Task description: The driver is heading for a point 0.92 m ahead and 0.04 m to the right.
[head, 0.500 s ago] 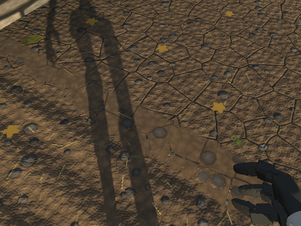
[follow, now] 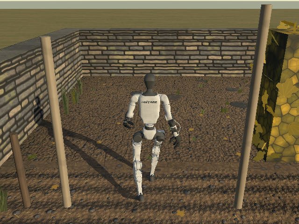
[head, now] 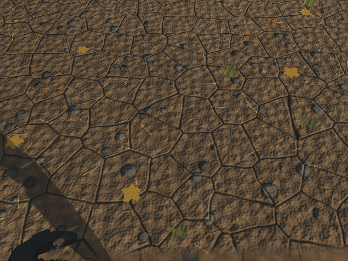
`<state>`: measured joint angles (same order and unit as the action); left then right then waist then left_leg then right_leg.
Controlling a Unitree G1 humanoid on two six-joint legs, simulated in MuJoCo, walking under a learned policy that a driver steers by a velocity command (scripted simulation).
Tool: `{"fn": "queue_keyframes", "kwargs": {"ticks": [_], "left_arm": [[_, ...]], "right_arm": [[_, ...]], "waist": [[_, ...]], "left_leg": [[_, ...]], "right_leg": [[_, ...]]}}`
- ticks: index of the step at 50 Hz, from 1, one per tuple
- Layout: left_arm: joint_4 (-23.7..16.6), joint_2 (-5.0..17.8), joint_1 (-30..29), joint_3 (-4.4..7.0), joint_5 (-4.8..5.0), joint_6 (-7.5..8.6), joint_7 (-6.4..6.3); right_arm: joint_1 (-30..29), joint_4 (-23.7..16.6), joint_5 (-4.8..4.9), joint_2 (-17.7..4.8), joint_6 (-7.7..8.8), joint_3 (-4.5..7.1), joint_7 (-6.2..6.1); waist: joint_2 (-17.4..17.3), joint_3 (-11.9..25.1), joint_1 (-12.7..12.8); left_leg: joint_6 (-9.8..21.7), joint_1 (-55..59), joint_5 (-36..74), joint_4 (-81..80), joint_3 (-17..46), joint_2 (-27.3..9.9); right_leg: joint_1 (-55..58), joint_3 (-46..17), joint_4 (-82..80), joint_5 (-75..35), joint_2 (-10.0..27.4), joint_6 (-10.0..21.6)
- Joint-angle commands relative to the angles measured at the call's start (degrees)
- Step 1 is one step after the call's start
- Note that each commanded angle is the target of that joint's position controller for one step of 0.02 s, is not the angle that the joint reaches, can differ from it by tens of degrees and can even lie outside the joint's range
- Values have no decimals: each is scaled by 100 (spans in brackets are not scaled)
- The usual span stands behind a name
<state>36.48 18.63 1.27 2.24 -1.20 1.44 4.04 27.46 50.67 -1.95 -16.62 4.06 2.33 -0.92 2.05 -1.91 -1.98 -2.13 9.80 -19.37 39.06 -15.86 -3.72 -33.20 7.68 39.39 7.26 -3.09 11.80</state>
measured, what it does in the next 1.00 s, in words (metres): walks ahead: left foot, then right foot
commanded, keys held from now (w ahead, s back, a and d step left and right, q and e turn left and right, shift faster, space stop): w+e+shift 0.26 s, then w+shift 0.28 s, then w+q+shift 0.24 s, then shift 0.22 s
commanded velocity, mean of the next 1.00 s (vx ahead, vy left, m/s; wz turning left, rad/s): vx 0.92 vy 0.00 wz -0.29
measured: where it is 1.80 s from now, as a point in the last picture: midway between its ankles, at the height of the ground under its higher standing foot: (215, 135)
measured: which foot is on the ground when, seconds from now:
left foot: down 0.00-0.00, up 0.02-0.40, down 0.42-0.84, up 0.86-1.00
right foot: down 0.00-0.40, up 0.42-0.82, down 0.84-1.00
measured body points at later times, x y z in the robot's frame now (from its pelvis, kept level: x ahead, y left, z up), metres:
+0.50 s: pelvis +0.45 +0.00 +0.03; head +0.48 +0.00 +0.48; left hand +0.61 +0.27 -0.09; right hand +0.51 -0.31 -0.06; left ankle +0.56 +0.09 -0.69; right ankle +0.24 -0.02 -0.59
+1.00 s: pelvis +0.84 -0.15 +0.04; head +0.88 -0.17 +0.49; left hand +1.02 +0.07 -0.07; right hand +0.83 -0.44 -0.09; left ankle +0.79 -0.01 -0.60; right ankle +0.84 -0.26 -0.69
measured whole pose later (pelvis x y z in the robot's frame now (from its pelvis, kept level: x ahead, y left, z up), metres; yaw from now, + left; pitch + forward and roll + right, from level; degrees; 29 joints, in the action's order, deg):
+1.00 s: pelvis +0.84 -0.15 +0.04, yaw -14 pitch +2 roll +0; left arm 44.3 14.7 11.5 0.8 -1.8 5.4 0.0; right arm 16.7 47.2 -0.8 -17.0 2.6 3.1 0.1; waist -1.4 -3.4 -0.5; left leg 1.2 -25.8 -23.5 67.3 2.5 1.6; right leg -18.3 3.5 28.1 11.9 0.1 1.8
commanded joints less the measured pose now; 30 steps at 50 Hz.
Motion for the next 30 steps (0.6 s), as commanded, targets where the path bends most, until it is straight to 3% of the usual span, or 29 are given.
{"fn": "queue_keyframes", "kwargs": {"ticks": [1, 2, 3, 4, 5, 6, 8, 10, 12, 14, 17, 18, 19, 20, 21, 22, 23, 24, 25, 26, 28, 30], "left_arm": [[349, 2034, 2149, 659, -105, -230, -253], [156, 1847, 2376, 681, -39, -269, -314], [333, 1523, 2276, 612, -2, -220, -386], [447, 1227, 2148, 528, 22, -132, -417], [430, 1130, 1925, 478, 24, -31, -453], [408, 979, 1736, 406, 34, 42, -462], [415, 852, 1746, 345, 78, 174, -407], [398, 869, 1707, 361, 82, 248, -380], [394, 904, 1741, 408, 86, 267, -342], [461, 965, 1892, 447, 144, 286, -312], [634, 950, 2211, 445, 150, 303, -365], [686, 1044, 2250, 452, 116, 303, -390], [727, 1191, 2227, 463, 51, 292, -384], [713, 1198, 1985, 447, -6, 298, -362], [600, 680, 1863, 297, -56, 363, -375], [347, -178, 2814, 77, 200, 387, -327], [491, 272, 2424, 39, 12, 344, -392], [441, 491, 1774, 93, -48, 308, -350], [364, 499, 1397, 73, -93, 296, -283], [265, 425, 1118, 58, -121, 267, -217], [157, 199, 1090, -33, -162, 183, -131], [-51, 150, 754, -106, -253, 156, -103]], "right_arm": [[-428, -1440, 6, -510, 137, 46, 99], [-1068, -1614, -15, -845, 287, 31, 87], [-1376, -1657, -1, -848, 369, -5, 83], [-1509, -1670, -47, -786, 359, -44, 65], [-1486, -1623, -158, -706, 265, -84, 57], [-1289, -1567, -235, -702, 119, -100, 66], [-1456, -1667, -243, -599, -86, -127, 91], [-2242, -2018, -175, -404, -108, -220, 151], [-2732, -2169, -56, -247, -82, -296, 210], [-2830, -2153, 35, -298, -52, -288, 228], [-2798, -2091, 6, -497, -1, -207, 201], [-2450, -1968, -18, -640, 10, -131, 167], [-1744, -1761, -12, -837, 33, -14, 109], [-699, -1498, -1, -1001, 41, 92, 17], [500, -1300, -99, -1355, 63, 226, -109], [218, -1216, -268, -1953, 66, 353, -53], [-352, -1311, -127, -1379, 21, 325, 41], [-751, -1334, -63, -912, 26, 238, 86], [-827, -1214, -73, -723, 37, 202, 124], [-717, -1056, -84, -628, 66, 160, 126], [-430, -727, -3, -413, 161, 75, 141], [-244, -547, 129, -501, 220, 89, 166]], "waist": [[1619, 1739, 588], [426, 2190, 1083], [-113, 1123, 865], [-592, 491, 530], [-692, 202, 285], [-714, 48, 32], [-610, -96, -66], [-450, -366, 70], [-243, -358, 282], [-79, -146, 453], [-29, 45, 564], [-35, 282, 414], [-95, 720, 42], [-163, 1162, -599], [-631, 1778, -1065], [-2645, 2169, -123], [-1641, 1522, -189], [-742, 793, -175], [-260, 463, -138], [-274, 217, -88], [-677, 41, 120], [-715, -173, 257]], "left_leg": [[-50, -5571, -1049, 6019, 1045, 687], [41, -6088, -501, 5972, 2064, 473], [85, -6197, -224, 5279, 2132, 162], [67, -5840, -93, 4473, 2114, -111], [18, -5390, -206, 4092, 2105, -235], [-61, -4978, -285, 3750, 2094, -326], [-201, -4583, -480, 2921, 1942, -435], [-271, -4282, 432, 1794, 1715, -421], [-239, -3765, 1705, 681, 1645, -235], [-127, -3341, 2481, -34, 1607, -50], [107, -3071, 2466, -763, 1630, 91], [194, -2788, 2003, -822, 1573, 268], [299, -2158, 1365, -815, 1453, 478], [389, -1062, 1033, -812, 1396, 379], [535, 218, -713, -738, 2525, -583], [1183, 1215, -2173, -2181, 6211, -2074], [1369, 666, -3062, -2585, 6971, -1978], [1333, -127, -2540, -2519, 5778, -1709], [1262, -738, -1614, -2493, 4936, -1418], [1125, -1139, -952, -2540, 4249, -1113], [1086, -1526, -405, -2727, 3727, -839], [1276, -1613, 116, -2999, 3541, -769]], "right_leg": [[6038, -4439, -1106, 442, 1597, 1527], [6084, -5408, -2067, 1513, 1800, 1702], [5060, -5205, -2501, 1619, 1759, 1405], [4020, -4687, -2546, 1155, 1515, 1139], [3180, -4149, -2514, 645, 1200, 997], [2485, -3739, -2581, 363, 984, 954], [1612, -3295, -2745, 127, 671, 947], [951, -3001, -2994, 30, 372, 812], [829, -2837, -3001, -297, 139, 542], [1262, -2836, -2886, -1027, 234, 341], [2433, -2944, -2423, -2103, 554, 78], [2873, -2918, -1934, -3050, 627, -23], [3137, -2800, -1026, -3887, 620, -134], [2741, -2554, 314, -3847, 437, -257], [1747, -2186, 2328, -2418, 168, -335], [-190, -1656, 3931, 1973, -687, -622], [-979, -1648, 4225, 1541, -230, -464], [-995, -1590, 3983, 963, 66, -494], [-825, -1552, 3665, 757, 210, -519], [-725, -1583, 3409, 791, 298, -536], [-631, -1661, 2991, 894, 353, -626], [-1002, -1314, 2530, 818, 546, -770]]}}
